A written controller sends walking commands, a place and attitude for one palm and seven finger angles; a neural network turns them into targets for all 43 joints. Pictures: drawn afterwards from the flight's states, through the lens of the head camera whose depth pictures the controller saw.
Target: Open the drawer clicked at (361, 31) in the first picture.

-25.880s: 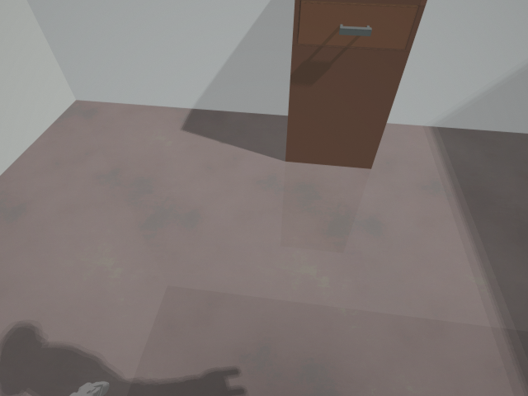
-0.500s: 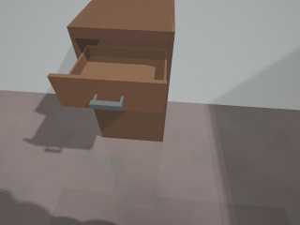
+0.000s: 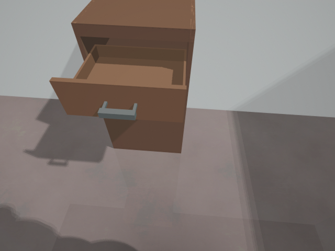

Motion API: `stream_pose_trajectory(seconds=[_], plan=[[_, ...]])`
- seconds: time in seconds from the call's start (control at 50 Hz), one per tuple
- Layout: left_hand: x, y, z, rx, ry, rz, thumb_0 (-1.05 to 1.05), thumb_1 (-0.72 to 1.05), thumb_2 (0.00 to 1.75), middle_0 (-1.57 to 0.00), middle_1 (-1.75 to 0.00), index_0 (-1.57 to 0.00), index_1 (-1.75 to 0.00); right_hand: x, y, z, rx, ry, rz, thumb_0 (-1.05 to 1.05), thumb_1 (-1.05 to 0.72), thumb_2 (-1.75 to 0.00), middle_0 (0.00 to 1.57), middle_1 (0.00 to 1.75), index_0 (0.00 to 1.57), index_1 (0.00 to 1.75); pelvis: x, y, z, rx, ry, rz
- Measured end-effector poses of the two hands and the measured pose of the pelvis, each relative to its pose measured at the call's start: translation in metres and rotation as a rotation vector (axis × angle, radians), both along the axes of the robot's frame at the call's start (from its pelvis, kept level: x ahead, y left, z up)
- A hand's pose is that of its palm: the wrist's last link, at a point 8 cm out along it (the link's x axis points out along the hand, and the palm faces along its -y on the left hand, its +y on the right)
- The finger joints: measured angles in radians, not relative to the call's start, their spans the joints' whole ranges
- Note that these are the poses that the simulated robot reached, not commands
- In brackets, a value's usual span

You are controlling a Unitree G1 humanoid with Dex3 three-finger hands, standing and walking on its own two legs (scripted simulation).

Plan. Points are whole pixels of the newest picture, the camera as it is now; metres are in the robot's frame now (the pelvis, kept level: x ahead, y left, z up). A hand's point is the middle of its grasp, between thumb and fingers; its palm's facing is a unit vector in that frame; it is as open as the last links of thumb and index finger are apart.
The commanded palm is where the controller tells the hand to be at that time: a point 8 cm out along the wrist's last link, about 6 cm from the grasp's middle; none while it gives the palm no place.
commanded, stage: look to check the result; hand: left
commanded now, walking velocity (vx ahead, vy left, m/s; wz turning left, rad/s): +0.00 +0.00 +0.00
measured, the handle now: (118, 109) +0.54 +0.20 -0.02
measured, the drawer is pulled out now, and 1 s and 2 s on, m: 0.30 0.30 0.30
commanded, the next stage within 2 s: stand and wait in 0.24 s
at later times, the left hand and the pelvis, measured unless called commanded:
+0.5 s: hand out of the picture +0.01 +0.16 -0.18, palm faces +0.05 -0.98 -0.18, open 7.4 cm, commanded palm none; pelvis +0.01 +0.00 +0.00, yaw +0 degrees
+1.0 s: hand out of the picture +0.02 +0.17 -0.17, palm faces +0.05 -0.98 -0.19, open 7.4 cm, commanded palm none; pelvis +0.01 +0.00 +0.00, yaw +0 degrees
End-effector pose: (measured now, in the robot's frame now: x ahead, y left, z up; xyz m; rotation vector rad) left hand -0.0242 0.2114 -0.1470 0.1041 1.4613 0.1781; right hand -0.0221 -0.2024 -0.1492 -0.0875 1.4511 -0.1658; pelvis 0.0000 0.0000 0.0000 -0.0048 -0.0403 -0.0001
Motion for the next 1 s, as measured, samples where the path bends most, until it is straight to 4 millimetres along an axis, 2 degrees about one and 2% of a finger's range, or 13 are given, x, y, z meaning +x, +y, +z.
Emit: stream_pose_trajectory(seconds=[0.4,1.0], plan=[[0.025,-0.003,0.000,-0.001,-0.041,-0.016,0.01,0.91,0.90,-0.20,-0.30,-0.20,-0.29,0.017,-0.009,0.001,-0.012,-0.019,0.008,0.00,-0.91,-0.90,0.20,0.30,0.20,0.29,0.006,-0.003,0.001,0.001,-0.001,0.000],[0.035,0.003,0.003,0.014,-0.042,-0.020,0.01,0.91,0.90,-0.20,-0.30,-0.20,-0.29,0.030,-0.014,0.002,-0.022,-0.026,0.015,0.00,-0.91,-0.90,0.20,0.30,0.20,0.29,0.014,-0.004,0.002,0.002,0.001,-0.002]])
